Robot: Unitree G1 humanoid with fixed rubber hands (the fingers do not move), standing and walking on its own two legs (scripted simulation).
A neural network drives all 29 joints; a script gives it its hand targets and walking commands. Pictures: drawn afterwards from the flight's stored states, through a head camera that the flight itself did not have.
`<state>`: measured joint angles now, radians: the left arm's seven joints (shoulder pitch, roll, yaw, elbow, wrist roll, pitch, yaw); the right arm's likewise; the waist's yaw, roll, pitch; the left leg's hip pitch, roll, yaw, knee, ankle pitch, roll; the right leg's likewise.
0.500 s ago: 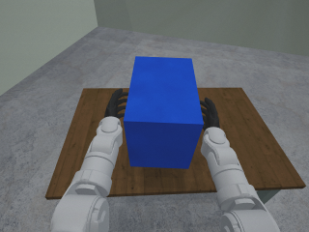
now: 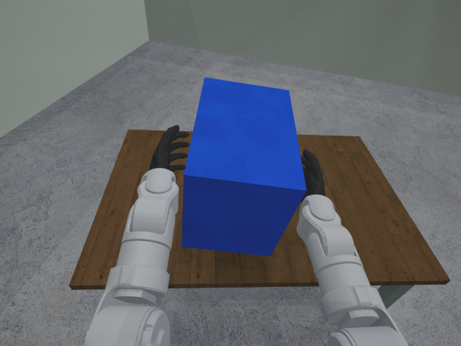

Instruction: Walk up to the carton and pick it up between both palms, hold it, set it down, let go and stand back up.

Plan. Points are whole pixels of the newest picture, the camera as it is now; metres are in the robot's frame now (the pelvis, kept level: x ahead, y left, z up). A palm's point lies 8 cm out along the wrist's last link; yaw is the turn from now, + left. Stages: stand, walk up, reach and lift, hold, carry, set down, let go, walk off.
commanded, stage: reach and lift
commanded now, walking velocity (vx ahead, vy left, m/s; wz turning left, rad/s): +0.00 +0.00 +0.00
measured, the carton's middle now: (237, 165) +0.44 -0.03 +0.11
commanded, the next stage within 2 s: hold in 0.96 s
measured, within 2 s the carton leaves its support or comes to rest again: neither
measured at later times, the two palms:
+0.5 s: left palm (152, 165) +0.38 +0.12 +0.16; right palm (306, 186) +0.36 -0.14 +0.13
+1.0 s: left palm (146, 163) +0.37 +0.13 +0.17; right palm (304, 182) +0.35 -0.13 +0.14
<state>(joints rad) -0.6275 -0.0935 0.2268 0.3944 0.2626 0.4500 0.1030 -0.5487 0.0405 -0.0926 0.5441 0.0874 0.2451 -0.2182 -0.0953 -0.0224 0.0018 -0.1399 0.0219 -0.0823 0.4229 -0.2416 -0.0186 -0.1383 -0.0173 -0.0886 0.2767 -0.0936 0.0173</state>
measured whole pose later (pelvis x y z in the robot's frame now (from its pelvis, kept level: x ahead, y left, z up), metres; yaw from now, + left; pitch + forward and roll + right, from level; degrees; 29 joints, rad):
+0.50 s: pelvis +0.00 +0.00 +0.00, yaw +0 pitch -5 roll -2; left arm -0.61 -0.08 0.23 0.27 0.30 0.56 0.07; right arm -0.57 0.03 -0.04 0.49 0.14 0.29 -0.25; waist -0.09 -0.03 0.04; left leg -0.08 0.02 -0.09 0.41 -0.24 -0.02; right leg -0.08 -0.02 -0.09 0.26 -0.10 0.02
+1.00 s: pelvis +0.00 +0.00 +0.00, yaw +0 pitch -7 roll -2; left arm -0.59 -0.09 0.22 0.15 0.32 0.64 0.06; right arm -0.56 0.01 0.01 0.43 0.19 0.32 -0.27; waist -0.09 -0.03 0.06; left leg -0.04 0.03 -0.09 0.42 -0.26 -0.02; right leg -0.03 -0.01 -0.08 0.26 -0.10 0.02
